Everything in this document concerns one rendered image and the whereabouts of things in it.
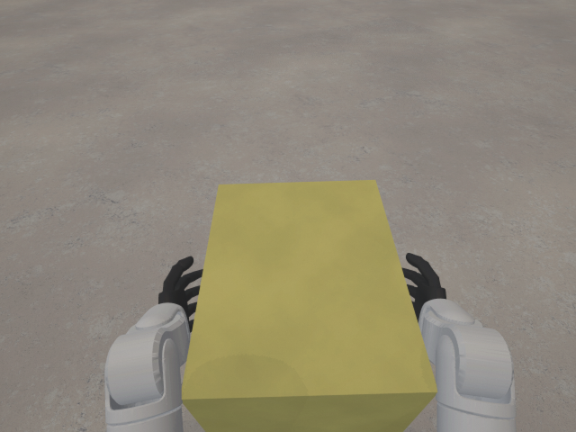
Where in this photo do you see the robot right forearm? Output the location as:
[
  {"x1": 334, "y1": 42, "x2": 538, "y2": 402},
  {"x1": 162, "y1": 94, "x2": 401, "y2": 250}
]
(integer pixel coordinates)
[{"x1": 418, "y1": 299, "x2": 517, "y2": 432}]

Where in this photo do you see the carton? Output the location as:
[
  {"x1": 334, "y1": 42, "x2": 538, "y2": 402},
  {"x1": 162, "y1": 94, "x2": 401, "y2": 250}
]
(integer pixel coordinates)
[{"x1": 182, "y1": 180, "x2": 437, "y2": 432}]

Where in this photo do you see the robot left hand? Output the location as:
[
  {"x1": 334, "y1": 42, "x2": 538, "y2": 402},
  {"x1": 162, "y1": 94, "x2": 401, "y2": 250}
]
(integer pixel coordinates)
[{"x1": 158, "y1": 256, "x2": 203, "y2": 333}]

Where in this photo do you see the robot right hand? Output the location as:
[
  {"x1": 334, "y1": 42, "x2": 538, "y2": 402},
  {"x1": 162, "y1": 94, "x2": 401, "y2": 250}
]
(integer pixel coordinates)
[{"x1": 402, "y1": 253, "x2": 446, "y2": 323}]

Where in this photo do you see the robot left forearm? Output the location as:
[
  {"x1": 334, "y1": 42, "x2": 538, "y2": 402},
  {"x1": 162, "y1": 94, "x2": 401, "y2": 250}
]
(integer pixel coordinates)
[{"x1": 104, "y1": 302, "x2": 190, "y2": 432}]

